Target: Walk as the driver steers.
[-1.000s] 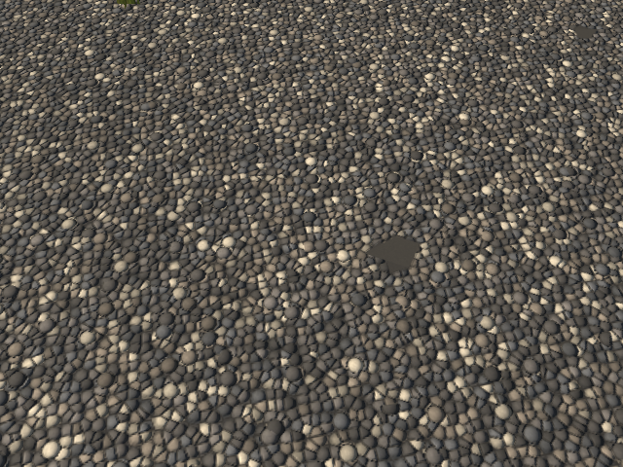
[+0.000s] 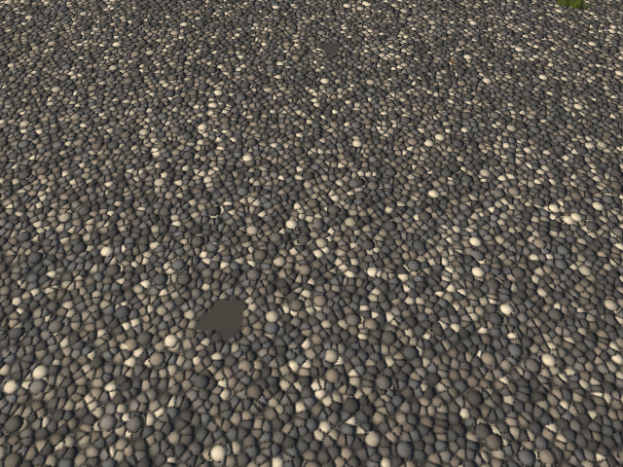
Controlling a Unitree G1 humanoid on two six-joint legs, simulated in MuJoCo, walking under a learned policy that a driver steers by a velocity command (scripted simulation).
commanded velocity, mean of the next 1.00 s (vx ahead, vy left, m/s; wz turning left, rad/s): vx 0.14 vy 0.00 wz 0.38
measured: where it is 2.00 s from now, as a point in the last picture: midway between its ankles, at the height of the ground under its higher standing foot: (245, 432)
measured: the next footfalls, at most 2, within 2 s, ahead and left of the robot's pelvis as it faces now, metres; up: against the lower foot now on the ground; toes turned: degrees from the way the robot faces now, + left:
right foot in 0.12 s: +0.13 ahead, -0.14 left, +0.00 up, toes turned -1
left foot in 0.56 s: +0.28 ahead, +0.10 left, +0.00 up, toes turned +16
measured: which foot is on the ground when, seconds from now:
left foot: down 0.00-0.12, up 0.14-0.54, down 0.56-1.00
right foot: up 0.00-0.10, down 0.12-0.58, up 0.60-0.98, down 1.00-1.00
